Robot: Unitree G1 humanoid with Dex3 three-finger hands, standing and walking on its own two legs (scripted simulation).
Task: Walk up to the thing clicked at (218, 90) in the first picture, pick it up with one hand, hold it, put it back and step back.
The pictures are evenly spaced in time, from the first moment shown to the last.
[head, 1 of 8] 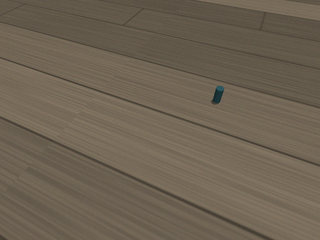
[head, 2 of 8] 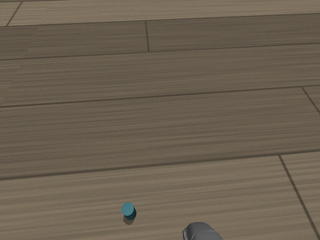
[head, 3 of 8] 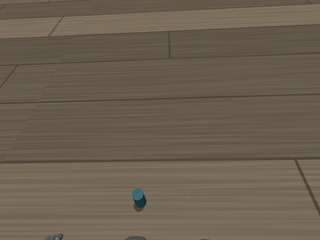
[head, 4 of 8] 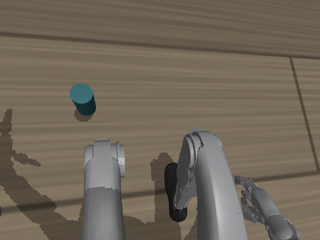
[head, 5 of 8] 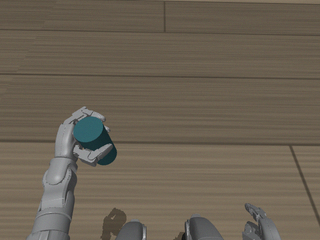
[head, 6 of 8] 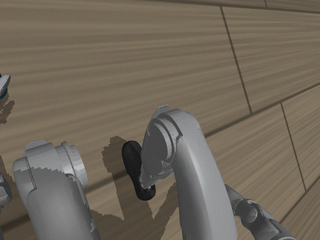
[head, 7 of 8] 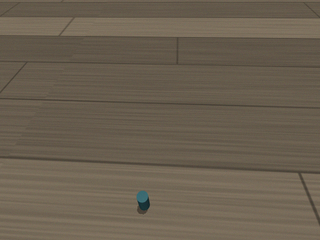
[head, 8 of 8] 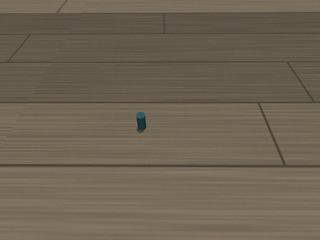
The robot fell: no
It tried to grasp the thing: yes
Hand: left
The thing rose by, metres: 0.69
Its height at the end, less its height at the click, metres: +0.00
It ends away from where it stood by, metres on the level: 0.02
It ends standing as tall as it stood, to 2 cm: yes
